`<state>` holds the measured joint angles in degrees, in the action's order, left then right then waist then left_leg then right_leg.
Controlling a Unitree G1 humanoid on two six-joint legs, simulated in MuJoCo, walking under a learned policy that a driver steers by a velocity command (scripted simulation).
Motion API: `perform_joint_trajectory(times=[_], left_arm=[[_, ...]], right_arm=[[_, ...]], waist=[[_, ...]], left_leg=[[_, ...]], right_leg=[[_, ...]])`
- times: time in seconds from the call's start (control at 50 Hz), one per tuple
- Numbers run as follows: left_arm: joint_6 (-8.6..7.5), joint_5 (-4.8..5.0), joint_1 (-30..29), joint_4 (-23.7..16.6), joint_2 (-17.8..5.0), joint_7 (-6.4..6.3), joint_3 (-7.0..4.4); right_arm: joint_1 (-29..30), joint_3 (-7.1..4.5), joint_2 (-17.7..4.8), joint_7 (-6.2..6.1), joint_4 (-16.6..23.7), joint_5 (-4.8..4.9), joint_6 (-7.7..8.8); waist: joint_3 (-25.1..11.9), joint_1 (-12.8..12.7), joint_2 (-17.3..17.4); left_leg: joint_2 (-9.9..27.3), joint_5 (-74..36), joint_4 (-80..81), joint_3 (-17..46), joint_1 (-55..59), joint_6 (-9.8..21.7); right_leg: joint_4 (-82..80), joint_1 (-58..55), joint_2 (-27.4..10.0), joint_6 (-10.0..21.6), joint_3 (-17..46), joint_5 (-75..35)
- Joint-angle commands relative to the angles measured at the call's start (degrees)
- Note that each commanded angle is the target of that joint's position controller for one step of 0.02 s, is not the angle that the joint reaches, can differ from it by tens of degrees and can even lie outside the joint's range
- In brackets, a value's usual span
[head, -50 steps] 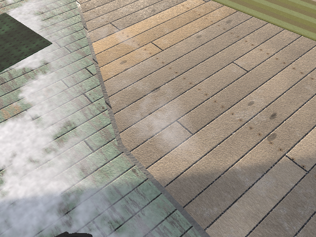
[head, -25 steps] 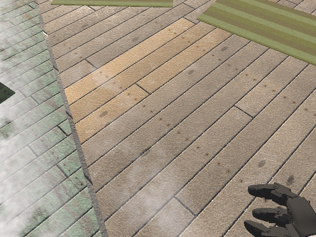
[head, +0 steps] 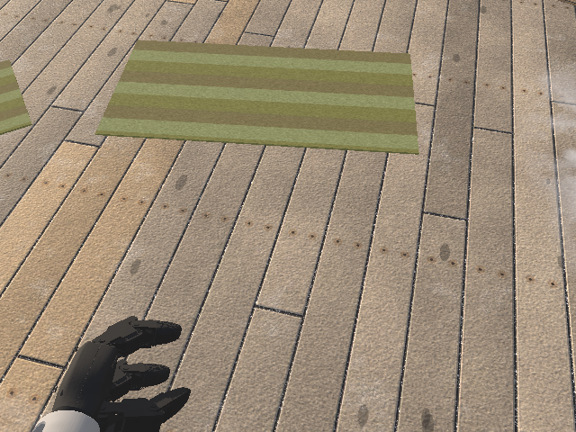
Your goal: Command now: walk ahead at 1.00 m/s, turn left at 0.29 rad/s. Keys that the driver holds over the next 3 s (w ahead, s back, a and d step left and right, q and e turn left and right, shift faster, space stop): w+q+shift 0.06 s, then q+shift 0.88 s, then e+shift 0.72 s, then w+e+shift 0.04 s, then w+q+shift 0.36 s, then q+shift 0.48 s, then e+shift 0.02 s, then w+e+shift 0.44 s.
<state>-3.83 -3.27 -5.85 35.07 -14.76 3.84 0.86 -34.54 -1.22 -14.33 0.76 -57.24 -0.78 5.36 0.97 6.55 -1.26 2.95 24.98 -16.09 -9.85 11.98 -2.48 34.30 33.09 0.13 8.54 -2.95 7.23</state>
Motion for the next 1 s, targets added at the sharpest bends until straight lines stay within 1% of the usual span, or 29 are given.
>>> perform_joint_trajectory(times=[0.02, 0.04, 0.06, 0.08, 0.1, 0.16, 0.18, 0.2, 0.22, 0.26, 0.3, 0.36, 0.38, 0.4, 0.42, 0.44, 0.46, 0.48, 0.5, 0.54, 0.62, 0.7, 0.78, 0.9, 0.92, 0.94, 0.96, 0.98, 1.0], left_arm=[[-0.49, -1.69, 34.78, 7.57, -17.27, -3.50, -6.05], [-0.42, -1.60, 32.84, 5.80, -19.45, -3.71, -6.70], [-0.40, -0.36, 29.45, 6.36, -14.70, -3.56, -6.28], [-1.13, -0.04, 25.11, 6.88, -10.36, -3.47, -5.01], [-1.96, -0.08, 23.56, 7.74, -7.52, -3.02, -4.39], [-3.22, 2.08, 21.45, 8.73, -3.77, -3.22, -3.42], [-3.50, 2.70, 21.38, 9.26, -3.68, -3.45, -3.37], [-3.82, 3.71, 14.08, 7.28, -3.92, -3.91, -4.14], [-3.77, 4.13, 11.28, 6.37, -4.23, -4.59, -4.19], [-2.68, 3.39, 9.34, 6.17, -5.22, -6.29, -4.39], [-2.06, 3.72, 13.41, 6.55, -8.90, -7.89, -5.21], [-0.91, 5.89, 11.06, 4.98, -12.64, -7.83, -6.24], [-0.61, 6.16, 9.10, 4.23, -12.30, -7.20, -6.22], [-0.69, 6.15, 7.60, 4.14, -9.78, -6.06, -5.50], [-0.86, 3.42, 10.09, 2.76, -1.68, -4.54, -3.43], [-1.39, 3.59, 26.02, 2.00, -2.13, -3.89, -2.79], [-1.69, 3.34, 24.75, 2.14, -10.21, -3.52, -3.90], [-1.41, 3.76, 18.01, 0.62, -12.64, -3.68, -4.70], [-0.59, 2.18, 13.03, 0.74, -11.08, -4.74, -4.84], [1.19, 2.45, 12.37, -0.61, -11.09, -5.30, -5.02], [1.75, 2.30, 9.74, -0.48, -5.86, -5.57, -4.45], [2.55, 3.39, 6.89, -0.45, -5.85, -6.03, -4.97], [1.63, 3.32, 3.84, -0.76, -6.36, -5.85, -5.61], [-0.38, 3.73, 6.22, 0.62, -9.09, -4.35, -7.25], [-0.41, 3.84, 8.05, 1.38, -9.39, -4.30, -7.64], [0.04, 3.48, 7.93, 1.21, -10.69, -4.45, -7.91], [0.99, 2.16, 7.86, -0.37, -13.61, -4.70, -8.00], [1.02, 0.42, 11.14, 0.58, -13.36, -4.50, -8.21], [1.01, 1.36, 9.56, -0.35, -10.48, -4.60, -7.41]], right_arm=[[6.80, -1.25, -7.58, -0.20, 8.06, -0.54, 0.37], [0.59, -0.72, -3.86, -0.06, 10.20, 2.76, 0.34], [8.87, -1.98, -8.82, -0.50, 10.64, 2.13, -0.08], [11.63, -1.80, -7.42, -0.29, 10.89, 1.97, -0.10], [11.80, -1.66, -5.76, -0.40, 9.35, 1.45, -0.66], [8.06, -2.25, -3.38, 0.07, 8.22, 0.06, -4.06], [10.24, -2.37, -2.51, 0.49, 8.94, 0.21, -4.79], [13.14, -2.94, -2.19, -0.43, 11.52, 5.21, -4.05], [15.67, -2.46, -2.29, -0.42, 13.01, 4.97, -3.51], [20.33, -2.30, -2.18, 0.35, 14.74, 3.10, -2.15], [20.39, -2.42, -2.12, 2.01, 14.89, 1.47, -1.45], [11.61, -4.77, -7.87, 3.21, 15.28, 1.88, -3.34], [4.74, -6.50, -11.90, 2.79, 14.38, 1.77, -4.06], [0.32, -7.55, -14.04, 1.71, 13.30, 1.82, -4.59], [5.61, -7.13, -15.56, 0.78, 13.58, 1.28, -4.30], [13.54, -6.53, -19.19, 1.04, 20.10, -2.88, -1.99], [18.57, -7.18, -18.38, 1.84, 24.63, -1.42, -2.03], [21.23, -6.45, -15.31, 2.05, 25.84, 0.66, -2.13], [23.12, -5.67, -12.42, 1.70, 25.47, 2.81, -2.56], [25.01, -5.87, -12.75, 0.44, 26.86, 1.76, -3.21], [22.70, -6.53, -13.60, -2.27, 27.27, 2.08, -5.31], [23.89, -6.69, -13.62, -4.06, 28.91, 2.53, -7.74], [24.17, -6.60, -12.70, -3.82, 29.74, 1.99, -8.53], [26.02, -6.54, -12.71, -2.68, 31.37, 2.27, -8.62], [26.56, -6.25, -12.16, -2.50, 31.48, 2.75, -8.64], [22.77, -5.37, -9.25, -2.19, 30.78, 2.80, -8.71], [21.12, -4.56, -7.57, -2.15, 30.81, 2.12, -8.47], [21.74, -5.87, -12.67, -1.73, 32.12, 1.70, -7.61], [21.32, -6.53, -15.80, -1.73, 30.07, 1.18, -7.33]], waist=[[-18.01, -18.89, -5.85], [-27.69, -13.71, -13.57], [-17.79, -14.26, -3.75], [-7.06, -11.63, -2.02], [-1.51, -9.12, 1.02], [-1.05, -3.64, -2.58], [-0.43, -3.35, -2.34], [-0.58, -2.63, -8.20], [1.08, -2.52, -8.08], [3.51, -2.85, -3.98], [-0.54, -4.40, -2.19], [-7.36, 1.06, -6.13], [-10.23, 5.03, -4.68], [-9.60, 7.81, 1.02], [-2.42, 0.72, 20.43], [-16.56, -9.17, 22.48], [-23.45, -5.95, 11.75], [-15.20, -5.97, 3.30], [-9.94, -6.80, -6.59], [-6.96, -8.93, -0.79], [-9.38, -7.60, -0.55], [-9.85, -6.27, 4.65], [-6.74, -4.51, 9.17], [-6.67, -4.87, 11.64], [-6.70, -6.07, 9.77], [-9.48, -4.13, 2.61], [-9.76, -3.17, -7.89], [-9.17, -3.51, -14.70], [-7.29, -3.80, -9.64]], left_leg=[[2.06, -14.55, -49.60, 5.86, -36.00, 9.39], [-3.50, 2.43, -66.42, 13.30, -49.49, 9.14], [-0.10, -5.22, -67.11, 14.74, -54.41, 9.73], [1.54, -9.66, -63.22, 13.60, -54.52, 8.90], [2.88, -9.81, -60.47, 13.67, -51.23, 7.86], [3.30, -7.40, -55.61, 11.73, -44.99, 5.33], [2.68, -9.28, -54.82, 10.46, -45.54, 5.18], [5.13, -11.44, -53.39, 13.52, -49.00, 4.23], [5.00, -14.25, -48.43, 11.95, -49.82, 3.53], [1.87, -23.55, -33.10, 6.63, -44.69, 3.27], [-3.28, -34.35, -23.16, 1.30, -36.95, 3.32], [-6.60, -29.18, -22.65, 1.15, -25.18, 7.05], [-7.10, -28.83, -21.73, 2.71, -17.22, 9.29], [-6.35, -34.57, -15.83, 5.52, -10.07, 11.18], [-1.27, -62.60, -13.94, 18.67, -9.36, 13.77], [13.87, -65.91, -10.89, 52.10, 1.69, 29.00], [15.42, -44.93, -4.16, 57.21, 2.24, 29.89], [12.40, -30.55, -2.08, 52.35, -5.17, 26.93], [7.85, -19.68, -0.01, 47.04, -12.61, 20.69], [5.69, -29.07, -0.25, 43.92, -22.50, 20.13], [0.42, -43.54, -4.86, 35.85, -23.97, 16.78], [-1.42, -26.89, -5.00, 38.24, -22.69, 11.99], [-2.76, -16.86, -5.07, 41.73, -23.24, 11.76], [-3.77, -21.53, -10.48, 48.69, -22.83, 10.81], [-5.81, -15.61, -13.60, 47.66, -25.01, 9.37], [-9.55, 3.62, -21.53, 42.75, -30.37, 7.04], [-15.38, 13.64, -32.92, 30.59, -38.12, 4.35], [-13.99, 13.91, -45.42, 26.16, -42.71, 1.42], [-10.95, 9.53, -51.62, 25.05, -43.33, -0.60]], right_leg=[[-2.00, -53.99, -16.02, -0.76, 19.59, 17.36], [-13.57, -60.71, -27.65, 2.03, 46.66, 28.10], [-17.16, -51.61, -23.76, 0.52, 40.15, 27.77], [-17.52, -41.52, -21.86, 0.71, 29.84, 12.25], [-16.74, -33.81, -19.02, -0.58, 20.94, -11.35], [-16.67, -26.11, -16.50, -1.77, 5.92, -35.44], [-18.09, -25.13, -15.18, -2.34, 2.55, -39.52], [-18.90, -26.48, -15.56, -1.84, 0.83, -37.18], [-20.50, -24.78, -14.48, -1.81, -1.93, -36.27], [-20.93, -19.63, -9.24, -3.16, -9.23, -29.50], [-15.04, -21.95, -8.39, -3.92, -11.66, -37.24], [-1.66, -25.77, -11.80, -5.22, -10.03, -50.07], [8.75, -23.96, -11.80, -6.02, -9.08, -46.68], [24.08, -18.67, -8.08, -8.52, -8.62, -27.18], [44.22, -5.48, 2.87, -10.97, -7.28, 28.84], [59.99, 6.40, 8.64, -13.05, 7.33, 33.50], [59.52, 5.86, 5.83, -11.48, 13.95, 28.64], [53.61, 8.27, 4.36, -10.26, 13.40, 23.67], [46.97, 6.67, 1.77, -9.58, 12.38, 19.83], [40.57, 2.43, 0.85, -10.75, 13.44, 18.12], [26.25, 0.31, 2.88, -13.39, 11.65, 13.87], [18.91, 1.82, 3.95, -14.04, 13.19, 6.67], [11.32, -0.09, 4.58, -13.47, 13.88, 5.20], [-7.16, -13.02, 4.94, -11.43, 13.82, 4.51], [-14.02, -18.22, 3.26, -10.57, 13.14, -1.58], [-15.74, -27.16, -5.05, -7.03, 17.83, -6.40], [-14.71, -31.04, -16.04, 0.00, 28.81, -16.84], [-16.50, -26.61, -22.54, 7.88, 39.62, -17.46], [-15.50, -24.42, -20.57, 8.28, 36.98, -13.93]])
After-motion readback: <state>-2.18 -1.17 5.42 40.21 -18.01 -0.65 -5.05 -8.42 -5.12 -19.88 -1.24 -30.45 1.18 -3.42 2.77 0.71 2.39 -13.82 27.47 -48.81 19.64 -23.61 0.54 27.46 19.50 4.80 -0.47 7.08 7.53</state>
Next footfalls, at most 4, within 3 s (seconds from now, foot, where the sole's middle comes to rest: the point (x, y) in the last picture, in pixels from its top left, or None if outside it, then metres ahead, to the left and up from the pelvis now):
0.40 left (225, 423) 0.49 0.12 -0.75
0.94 right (263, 351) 0.65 0.02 -0.75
1.30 left None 0.43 0.11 -0.75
1.74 right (308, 360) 0.62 -0.09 -0.75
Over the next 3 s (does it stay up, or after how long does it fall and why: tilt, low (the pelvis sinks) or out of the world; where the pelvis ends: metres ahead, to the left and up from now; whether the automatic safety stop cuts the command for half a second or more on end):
stays up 1.09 0.31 0.04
